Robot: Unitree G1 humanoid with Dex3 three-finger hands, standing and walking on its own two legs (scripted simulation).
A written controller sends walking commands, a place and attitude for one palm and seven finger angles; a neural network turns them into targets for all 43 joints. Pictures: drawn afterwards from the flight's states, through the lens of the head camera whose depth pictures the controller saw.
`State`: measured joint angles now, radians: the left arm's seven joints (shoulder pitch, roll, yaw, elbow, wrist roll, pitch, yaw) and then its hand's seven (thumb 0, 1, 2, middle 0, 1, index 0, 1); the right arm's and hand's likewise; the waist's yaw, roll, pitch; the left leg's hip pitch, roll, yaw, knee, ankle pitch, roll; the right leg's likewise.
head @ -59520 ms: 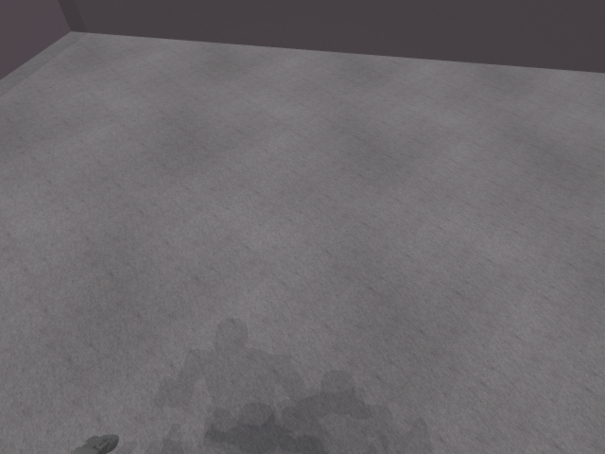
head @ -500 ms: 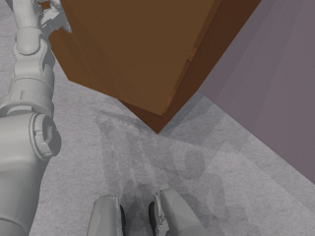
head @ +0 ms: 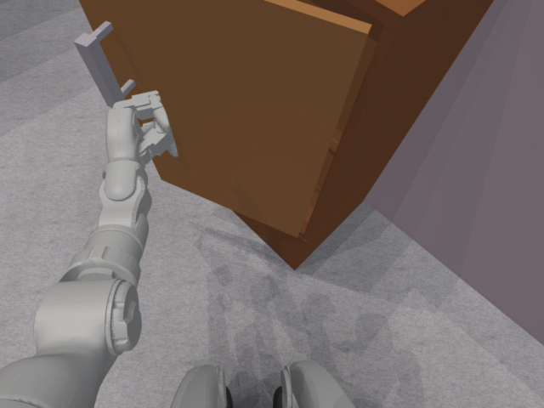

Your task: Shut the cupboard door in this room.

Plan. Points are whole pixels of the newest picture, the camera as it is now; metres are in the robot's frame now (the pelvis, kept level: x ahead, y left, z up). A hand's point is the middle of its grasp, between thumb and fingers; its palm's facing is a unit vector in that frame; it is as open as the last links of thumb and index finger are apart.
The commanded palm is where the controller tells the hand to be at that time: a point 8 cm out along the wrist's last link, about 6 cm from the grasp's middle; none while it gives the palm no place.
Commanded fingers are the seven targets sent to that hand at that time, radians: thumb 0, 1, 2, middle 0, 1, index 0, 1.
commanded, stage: pull the fist back off the door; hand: left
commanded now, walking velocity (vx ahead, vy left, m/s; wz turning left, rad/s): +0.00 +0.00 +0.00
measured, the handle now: (111, 67) +0.65 +0.21 +0.06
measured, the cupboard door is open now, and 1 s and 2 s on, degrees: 21 21 21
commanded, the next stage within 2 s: draw the hand back to the body in 0.20 s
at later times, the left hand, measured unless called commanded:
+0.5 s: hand (158, 149) +0.46 +0.12 +0.08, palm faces +0.03 -1.00 -0.04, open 3.1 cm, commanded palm +0.41 +0.17 +0.09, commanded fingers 0.00 0.90 0.90 -1.30 -1.50 -1.30 -1.50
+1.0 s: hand (39, 231) +0.32 +0.19 +0.16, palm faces +0.11 -0.97 -0.20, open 3.1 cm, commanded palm +0.28 +0.25 +0.18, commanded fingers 0.00 0.90 0.90 -0.89 -1.05 -0.89 -1.05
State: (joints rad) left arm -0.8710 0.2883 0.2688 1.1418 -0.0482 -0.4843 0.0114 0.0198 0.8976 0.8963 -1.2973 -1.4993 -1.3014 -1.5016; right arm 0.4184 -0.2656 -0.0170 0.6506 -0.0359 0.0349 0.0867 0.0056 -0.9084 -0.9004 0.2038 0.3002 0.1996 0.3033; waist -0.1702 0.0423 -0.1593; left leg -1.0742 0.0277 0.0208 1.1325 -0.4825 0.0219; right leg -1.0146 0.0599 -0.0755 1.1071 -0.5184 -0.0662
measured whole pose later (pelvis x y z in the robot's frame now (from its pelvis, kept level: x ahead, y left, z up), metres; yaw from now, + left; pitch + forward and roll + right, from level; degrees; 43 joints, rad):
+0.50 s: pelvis -0.01 +0.00 +0.01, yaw -1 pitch +20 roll +0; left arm -0.70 0.24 0.24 0.96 -0.09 -0.46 0.00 0.02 0.90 0.90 -1.30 -1.50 -1.30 -1.50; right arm 0.36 -0.24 0.00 0.63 0.00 0.07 0.05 0.01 -0.91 -0.90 0.20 0.30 0.20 0.30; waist -0.12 0.05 -0.15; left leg -0.97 0.02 0.05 1.08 -0.46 0.03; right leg -0.93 0.06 -0.05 1.08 -0.50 -0.06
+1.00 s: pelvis +0.02 +0.02 +0.08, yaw +1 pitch +3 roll +0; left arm 0.00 0.27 0.04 0.17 -0.10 -0.12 0.03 0.02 0.89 0.90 -1.13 -1.31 -1.14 -1.32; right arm 0.17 -0.24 0.02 0.54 0.07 0.05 -0.08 0.01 -0.91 -0.90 0.20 0.30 0.20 0.30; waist 0.01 0.04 -0.07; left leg -0.37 -0.02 0.04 0.64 -0.32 0.04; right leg -0.32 0.03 -0.04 0.63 -0.36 -0.03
